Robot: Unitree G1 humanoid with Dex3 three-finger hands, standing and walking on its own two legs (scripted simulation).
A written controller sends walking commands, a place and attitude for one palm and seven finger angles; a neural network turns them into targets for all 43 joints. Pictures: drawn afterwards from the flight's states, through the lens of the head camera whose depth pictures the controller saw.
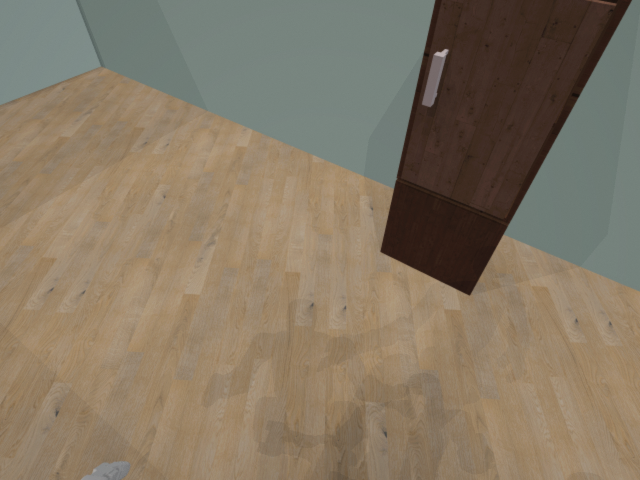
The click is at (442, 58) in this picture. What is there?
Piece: cupboard door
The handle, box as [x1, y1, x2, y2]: [422, 49, 448, 106]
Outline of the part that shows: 446,49 441,52 436,52 433,55 422,104 430,106 433,103 434,98 436,96 436,89 445,55 448,50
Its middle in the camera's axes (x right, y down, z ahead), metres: +0.31 -0.43 +1.02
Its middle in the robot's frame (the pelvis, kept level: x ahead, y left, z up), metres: +1.07 -0.25 +0.03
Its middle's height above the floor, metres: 0.80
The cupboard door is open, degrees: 0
